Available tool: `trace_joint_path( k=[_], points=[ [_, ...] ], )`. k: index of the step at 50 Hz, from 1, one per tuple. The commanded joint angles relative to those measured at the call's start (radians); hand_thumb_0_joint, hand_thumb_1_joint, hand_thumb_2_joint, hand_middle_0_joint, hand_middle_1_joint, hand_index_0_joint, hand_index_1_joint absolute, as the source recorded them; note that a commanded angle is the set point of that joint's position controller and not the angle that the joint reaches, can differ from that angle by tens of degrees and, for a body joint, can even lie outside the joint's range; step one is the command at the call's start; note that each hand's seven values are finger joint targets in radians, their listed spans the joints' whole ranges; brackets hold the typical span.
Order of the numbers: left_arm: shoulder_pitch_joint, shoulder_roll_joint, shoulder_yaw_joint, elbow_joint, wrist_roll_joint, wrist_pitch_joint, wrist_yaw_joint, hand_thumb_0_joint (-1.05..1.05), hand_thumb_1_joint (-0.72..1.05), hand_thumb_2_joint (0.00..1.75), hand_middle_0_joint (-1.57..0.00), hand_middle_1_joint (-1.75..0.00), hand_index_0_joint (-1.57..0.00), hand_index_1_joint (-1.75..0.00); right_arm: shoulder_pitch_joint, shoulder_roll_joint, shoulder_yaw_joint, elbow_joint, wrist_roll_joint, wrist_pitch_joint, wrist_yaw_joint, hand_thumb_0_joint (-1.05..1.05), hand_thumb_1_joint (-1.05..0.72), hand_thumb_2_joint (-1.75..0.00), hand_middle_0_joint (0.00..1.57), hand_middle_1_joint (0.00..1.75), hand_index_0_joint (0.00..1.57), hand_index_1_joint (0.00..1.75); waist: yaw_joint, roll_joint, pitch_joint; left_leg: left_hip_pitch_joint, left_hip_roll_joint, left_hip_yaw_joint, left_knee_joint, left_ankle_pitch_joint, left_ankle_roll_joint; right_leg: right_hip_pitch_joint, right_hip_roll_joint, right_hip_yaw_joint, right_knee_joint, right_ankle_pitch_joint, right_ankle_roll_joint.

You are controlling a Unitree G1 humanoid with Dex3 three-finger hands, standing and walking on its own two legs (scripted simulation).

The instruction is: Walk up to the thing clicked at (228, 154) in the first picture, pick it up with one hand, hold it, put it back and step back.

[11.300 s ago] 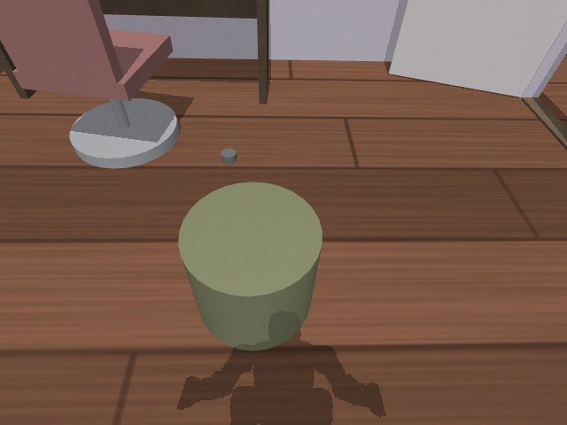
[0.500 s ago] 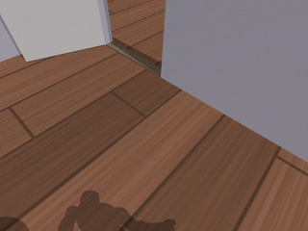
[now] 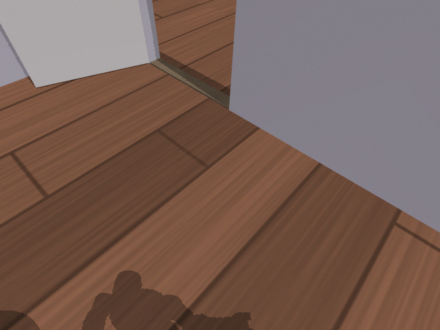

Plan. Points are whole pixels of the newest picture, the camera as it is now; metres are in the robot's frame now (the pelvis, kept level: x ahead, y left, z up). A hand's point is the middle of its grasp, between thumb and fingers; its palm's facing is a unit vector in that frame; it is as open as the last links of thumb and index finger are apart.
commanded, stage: stand
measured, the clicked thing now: out of the picture +0.38 +1.45 -0.76
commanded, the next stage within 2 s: walk up in 0.40 s
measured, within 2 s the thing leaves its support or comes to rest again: neither
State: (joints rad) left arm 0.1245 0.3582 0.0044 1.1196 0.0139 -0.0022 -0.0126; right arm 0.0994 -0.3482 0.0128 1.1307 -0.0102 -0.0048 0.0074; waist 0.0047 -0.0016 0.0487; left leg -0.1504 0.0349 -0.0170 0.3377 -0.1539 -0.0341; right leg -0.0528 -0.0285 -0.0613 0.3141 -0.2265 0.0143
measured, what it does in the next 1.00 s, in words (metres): walks ahead: left foot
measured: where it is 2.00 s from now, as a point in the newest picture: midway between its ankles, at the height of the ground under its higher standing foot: (210, 253)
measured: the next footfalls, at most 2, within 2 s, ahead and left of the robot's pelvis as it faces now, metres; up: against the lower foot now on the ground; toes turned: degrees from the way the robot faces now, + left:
left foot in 0.66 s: +0.17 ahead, +0.18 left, +0.00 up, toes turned +8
right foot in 1.10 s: +0.36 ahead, -0.09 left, +0.00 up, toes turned -2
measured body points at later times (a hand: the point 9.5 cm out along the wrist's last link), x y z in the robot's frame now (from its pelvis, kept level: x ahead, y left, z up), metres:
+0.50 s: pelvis +0.01 +0.00 +0.00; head +0.01 +0.01 +0.44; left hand +0.07 +0.32 -0.13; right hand +0.09 -0.30 -0.13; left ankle +0.02 +0.14 -0.74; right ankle -0.04 -0.12 -0.75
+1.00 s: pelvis +0.17 +0.05 -0.01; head +0.18 +0.05 +0.44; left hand +0.23 +0.38 -0.12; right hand +0.22 -0.27 -0.12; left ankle +0.13 +0.17 -0.75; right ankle +0.29 -0.09 -0.72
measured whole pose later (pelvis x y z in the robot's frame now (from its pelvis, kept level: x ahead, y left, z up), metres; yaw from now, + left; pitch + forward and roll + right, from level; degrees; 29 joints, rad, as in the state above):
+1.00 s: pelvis +0.17 +0.05 -0.01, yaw +2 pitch -3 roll +2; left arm 0.25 0.43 0.06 0.95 0.03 -0.02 -0.10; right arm 0.33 -0.39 -0.06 0.91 -0.03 -0.07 0.06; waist -0.02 -0.03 0.07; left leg -0.08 0.01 0.09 0.43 -0.29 0.02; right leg -0.46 -0.09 0.00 0.71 -0.24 -0.01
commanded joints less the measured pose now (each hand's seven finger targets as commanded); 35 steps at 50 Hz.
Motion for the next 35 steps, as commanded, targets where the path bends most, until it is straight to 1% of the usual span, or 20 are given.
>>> trace_joint_path(
  k=[1, 5, 8, 12, 19, 20, 21, 22, 23, 24, 25, 26, 27, 29, 30, 31, 32, 33, 34, 35],
  points=[
    [-0.028, 0.215, 0.045, -0.060, -0.003, -0.023, 0.018, 0.00, 0.90, 0.90, -0.20, -0.30, -0.20, -0.30, -0.036, -0.212, -0.041, -0.058, 0.002, -0.020, -0.016, 0.00, -0.90, -0.90, 0.20, 0.30, 0.20, 0.30, -0.003, 0.000, -0.058, 0.036, 0.095, -0.080, -0.041, 0.179, 0.041, -0.033, -0.116, 0.077, -0.064, 0.128, -0.024],
    [-0.027, 0.211, 0.043, -0.063, -0.005, -0.024, 0.017, 0.00, 0.90, 0.90, -0.20, -0.30, -0.20, -0.30, -0.035, -0.212, -0.040, -0.058, 0.002, -0.022, -0.017, 0.00, -0.90, -0.90, 0.20, 0.30, 0.20, 0.30, -0.003, 0.013, -0.082, 0.048, 0.097, -0.075, -0.027, 0.200, 0.043, -0.018, -0.122, 0.084, -0.059, 0.159, -0.027],
    [-0.028, 0.212, 0.045, -0.059, -0.005, -0.022, 0.017, 0.00, 0.90, 0.90, -0.20, -0.30, -0.20, -0.30, -0.038, -0.212, -0.039, -0.059, 0.002, -0.022, -0.017, 0.00, -0.90, -0.90, 0.20, 0.30, 0.20, 0.30, -0.001, 0.010, -0.063, 0.035, 0.094, -0.076, -0.036, 0.175, 0.042, -0.021, -0.121, 0.084, -0.064, 0.132, -0.027],
    [-0.023, 0.212, 0.044, -0.062, -0.003, -0.024, 0.018, 0.00, 0.90, 0.90, -0.20, -0.30, -0.20, -0.30, -0.039, -0.215, -0.040, -0.060, 0.003, -0.023, -0.017, 0.00, -0.90, -0.90, 0.20, 0.30, 0.20, 0.30, -0.001, 0.010, -0.079, 0.054, 0.098, -0.077, -0.026, 0.220, 0.044, -0.021, -0.119, 0.080, -0.057, 0.177, -0.026],
    [-0.021, 0.208, 0.043, -0.061, -0.004, -0.022, 0.017, 0.00, 0.90, 0.90, -0.20, -0.30, -0.20, -0.30, -0.035, -0.217, -0.040, -0.063, 0.001, -0.023, -0.018, 0.00, -0.90, -0.90, 0.20, 0.30, 0.20, 0.30, 0.001, 0.015, -0.075, 0.046, 0.098, -0.076, -0.029, 0.211, 0.044, -0.017, -0.121, 0.080, -0.055, 0.162, -0.026],
    [0.031, 0.304, 0.109, -0.112, 0.012, -0.040, -0.007, 0.00, 0.90, 0.90, -0.20, -0.30, -0.20, -0.30, 0.029, -0.293, -0.107, -0.106, -0.010, -0.033, 0.007, 0.00, -0.90, -0.90, 0.20, 0.30, 0.20, 0.30, 0.005, 0.002, -0.166, 0.016, 0.041, -0.057, 0.045, -0.295, 0.107, 0.052, -0.073, 0.038, 0.028, -0.299, -0.075],
    [0.070, 0.305, 0.118, -0.096, 0.021, -0.041, -0.014, 0.00, 0.90, 0.90, -0.20, -0.30, -0.20, -0.30, 0.010, -0.295, -0.112, -0.115, -0.020, -0.033, 0.019, 0.00, -0.90, -0.90, 0.20, 0.30, 0.20, 0.30, 0.030, 0.005, -0.097, -0.130, 0.045, -0.077, 0.068, -0.467, 0.116, 0.040, -0.109, 0.101, 0.028, -0.469, -0.105],
    [0.100, 0.319, 0.133, -0.103, 0.026, -0.044, -0.019, 0.00, 0.90, 0.90, -0.20, -0.30, -0.20, -0.30, -0.076, -0.279, -0.112, -0.154, -0.021, -0.027, 0.028, 0.00, -0.90, -0.90, 0.20, 0.30, 0.20, 0.30, 0.071, -0.038, 0.005, -0.313, 0.023, -0.042, 0.132, -0.462, 0.103, 0.047, -0.163, 0.176, -0.034, -0.559, -0.136],
    [0.132, 0.352, 0.147, -0.110, 0.030, -0.047, -0.020, 0.00, 0.90, 0.90, -0.20, -0.30, -0.20, -0.30, -0.148, -0.243, -0.109, -0.197, -0.021, -0.024, 0.035, 0.00, -0.90, -0.90, 0.20, 0.30, 0.20, 0.30, 0.113, -0.154, 0.096, -0.495, -0.026, 0.064, 0.336, -0.322, 0.074, 0.099, -0.286, 0.318, -0.173, -0.629, -0.197],
    [0.153, 0.368, 0.156, -0.131, 0.035, -0.058, -0.016, 0.00, 0.90, 0.90, -0.20, -0.30, -0.20, -0.30, -0.172, -0.230, -0.108, -0.217, -0.031, -0.027, 0.037, 0.00, -0.90, -0.90, 0.20, 0.30, 0.20, 0.30, 0.138, -0.155, 0.149, -0.614, 0.017, 0.015, 0.460, -0.296, 0.057, 0.122, -0.399, 0.422, -0.243, -0.540, -0.259],
    [0.134, 0.350, 0.153, -0.145, 0.034, -0.065, -0.016, 0.00, 0.90, 0.90, -0.20, -0.30, -0.20, -0.30, -0.153, -0.242, -0.113, -0.217, -0.026, -0.034, 0.039, 0.00, -0.90, -0.90, 0.20, 0.30, 0.20, 0.30, 0.118, -0.092, 0.167, -0.622, 0.043, -0.036, 0.482, -0.277, 0.052, 0.111, -0.410, 0.414, -0.239, -0.434, -0.279],
    [0.108, 0.344, 0.153, -0.158, 0.030, -0.069, -0.015, 0.00, 0.90, 0.90, -0.20, -0.30, -0.20, -0.30, -0.100, -0.254, -0.120, -0.213, -0.021, -0.039, 0.046, 0.00, -0.90, -0.90, 0.20, 0.30, 0.20, 0.30, 0.086, -0.069, 0.136, -0.568, 0.064, -0.061, 0.480, -0.260, 0.051, 0.108, -0.371, 0.357, -0.227, -0.393, -0.266],
    [0.062, 0.349, 0.156, -0.176, 0.032, -0.071, -0.016, 0.00, 0.90, 0.90, -0.20, -0.30, -0.20, -0.30, -0.053, -0.253, -0.125, -0.214, -0.017, -0.043, 0.056, 0.00, -0.90, -0.90, 0.20, 0.30, 0.20, 0.30, 0.052, -0.101, 0.097, -0.517, 0.079, -0.047, 0.436, -0.267, 0.045, 0.105, -0.338, 0.281, -0.214, -0.382, -0.249],
    [-0.022, 0.348, 0.152, -0.223, 0.039, -0.074, -0.026, 0.00, 0.90, 0.90, -0.20, -0.30, -0.20, -0.30, 0.018, -0.242, -0.135, -0.207, -0.017, -0.051, 0.068, 0.00, -0.90, -0.90, 0.20, 0.30, 0.20, 0.30, 0.001, -0.167, 0.071, -0.317, 0.090, -0.019, 0.322, -0.237, 0.051, -0.012, -0.294, 0.163, -0.165, -0.277, -0.212],
    [-0.036, 0.335, 0.147, -0.235, 0.038, -0.072, -0.031, 0.00, 0.90, 0.90, -0.20, -0.30, -0.20, -0.30, 0.043, -0.241, -0.144, -0.202, -0.019, -0.051, 0.072, 0.00, -0.90, -0.90, 0.20, 0.30, 0.20, 0.30, -0.016, -0.154, 0.070, -0.218, 0.069, 0.012, 0.272, -0.190, 0.050, -0.092, -0.258, 0.101, -0.126, -0.234, -0.191],
    [-0.051, 0.327, 0.144, -0.241, 0.032, -0.068, -0.035, 0.00, 0.90, 0.90, -0.20, -0.30, -0.20, -0.30, 0.113, -0.236, -0.154, -0.184, -0.020, -0.053, 0.072, 0.00, -0.90, -0.90, 0.20, 0.30, 0.20, 0.30, -0.055, -0.126, 0.061, -0.082, 0.037, 0.064, 0.211, -0.080, 0.044, -0.182, -0.221, 0.034, -0.039, -0.211, -0.169],
    [-0.047, 0.306, 0.137, -0.241, 0.026, -0.063, -0.038, 0.00, 0.90, 0.90, -0.20, -0.30, -0.20, -0.30, 0.194, -0.247, -0.169, -0.158, -0.025, -0.053, 0.067, 0.00, -0.90, -0.90, 0.20, 0.30, 0.20, 0.30, -0.094, -0.065, 0.023, 0.081, -0.007, 0.115, 0.195, -0.021, 0.045, -0.274, -0.185, -0.021, 0.089, -0.138, -0.149],
    [0.007, 0.254, 0.121, -0.243, 0.029, -0.058, -0.039, 0.00, 0.90, 0.90, -0.20, -0.30, -0.20, -0.30, 0.323, -0.288, -0.189, -0.122, -0.029, -0.058, 0.055, 0.00, -0.90, -0.90, 0.20, 0.30, 0.20, 0.30, -0.140, 0.096, -0.076, 0.299, -0.032, 0.095, 0.202, -0.082, 0.070, -0.374, -0.126, -0.075, 0.365, -0.042, -0.128],
    [0.064, 0.163, 0.098, -0.252, 0.022, -0.051, -0.043, 0.00, 0.90, 0.90, -0.20, -0.30, -0.20, -0.30, 0.436, -0.383, -0.214, -0.119, -0.041, -0.062, 0.036, 0.00, -0.90, -0.90, 0.20, 0.30, 0.20, 0.30, -0.182, 0.381, -0.099, 0.371, 0.144, -0.249, -0.001, -0.448, 0.144, -0.577, 0.024, -0.086, 0.732, -0.336, -0.082],
    [0.042, 0.202, 0.102, -0.270, 0.010, -0.048, -0.034, 0.00, 0.90, 0.90, -0.20, -0.30, -0.20, -0.30, 0.367, -0.451, -0.212, -0.170, -0.031, -0.070, 0.035, 0.00, -0.90, -0.90, 0.20, 0.30, 0.20, 0.30, -0.150, 0.312, -0.089, 0.204, 0.325, -0.719, -0.223, -0.713, 0.224, -0.604, 0.090, 0.113, 0.859, -0.389, -0.081]
  ],
)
